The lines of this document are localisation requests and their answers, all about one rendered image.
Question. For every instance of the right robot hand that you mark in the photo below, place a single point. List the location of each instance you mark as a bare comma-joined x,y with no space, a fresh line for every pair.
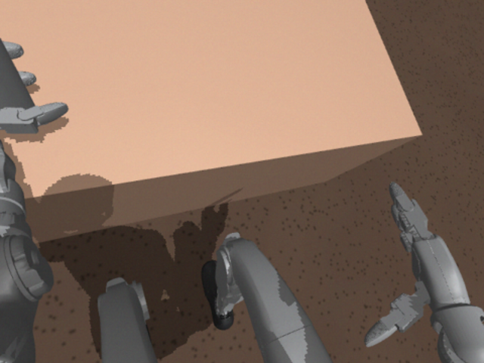
439,281

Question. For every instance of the left robot hand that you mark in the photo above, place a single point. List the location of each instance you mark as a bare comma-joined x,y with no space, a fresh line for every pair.
17,120

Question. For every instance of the right robot arm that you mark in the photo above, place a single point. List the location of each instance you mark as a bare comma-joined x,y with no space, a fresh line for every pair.
461,333

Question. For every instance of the can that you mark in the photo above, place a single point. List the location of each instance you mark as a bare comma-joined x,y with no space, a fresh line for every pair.
13,92

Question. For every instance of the left robot arm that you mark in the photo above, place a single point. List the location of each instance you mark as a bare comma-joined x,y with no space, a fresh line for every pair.
25,274

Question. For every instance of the right robot foot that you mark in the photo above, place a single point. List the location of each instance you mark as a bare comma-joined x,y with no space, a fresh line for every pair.
208,273

